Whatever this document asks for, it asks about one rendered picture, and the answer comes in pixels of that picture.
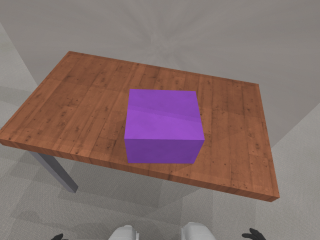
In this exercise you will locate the robot thigh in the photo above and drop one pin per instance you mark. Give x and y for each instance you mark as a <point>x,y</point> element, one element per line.
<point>125,233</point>
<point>196,231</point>

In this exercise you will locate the robot right hand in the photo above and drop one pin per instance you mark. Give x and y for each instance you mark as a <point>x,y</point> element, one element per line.
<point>255,235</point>

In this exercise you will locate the right robot thigh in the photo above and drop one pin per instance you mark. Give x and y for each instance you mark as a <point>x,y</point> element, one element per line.
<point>196,231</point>

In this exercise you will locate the carton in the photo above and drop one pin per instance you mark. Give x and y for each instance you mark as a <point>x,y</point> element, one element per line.
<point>163,127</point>

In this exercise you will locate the left robot thigh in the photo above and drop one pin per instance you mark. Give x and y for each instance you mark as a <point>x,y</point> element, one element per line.
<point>125,233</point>

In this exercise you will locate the table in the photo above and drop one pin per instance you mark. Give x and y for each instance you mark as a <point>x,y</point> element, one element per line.
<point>79,112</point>

